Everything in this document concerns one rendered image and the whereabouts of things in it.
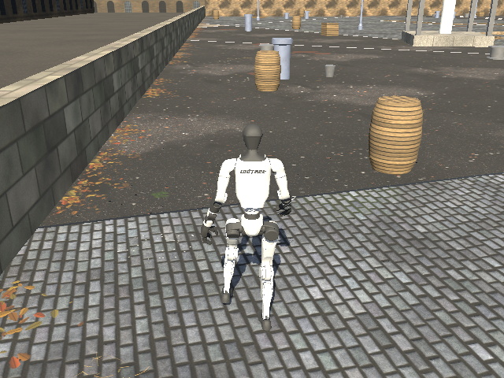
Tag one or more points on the left robot hand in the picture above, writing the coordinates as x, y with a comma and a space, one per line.
205, 234

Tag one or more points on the left robot forearm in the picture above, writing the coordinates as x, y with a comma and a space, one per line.
212, 211

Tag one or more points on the robot left upper arm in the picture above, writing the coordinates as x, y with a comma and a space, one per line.
223, 179

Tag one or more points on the right robot forearm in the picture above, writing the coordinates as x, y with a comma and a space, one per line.
286, 203

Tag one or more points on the humanoid robot head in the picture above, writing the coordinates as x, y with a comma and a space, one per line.
252, 134

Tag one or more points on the right robot hand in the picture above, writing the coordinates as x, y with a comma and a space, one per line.
279, 207

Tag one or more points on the right robot thigh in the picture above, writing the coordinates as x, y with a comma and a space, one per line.
268, 246

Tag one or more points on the robot right upper arm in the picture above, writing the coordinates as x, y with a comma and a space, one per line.
281, 179

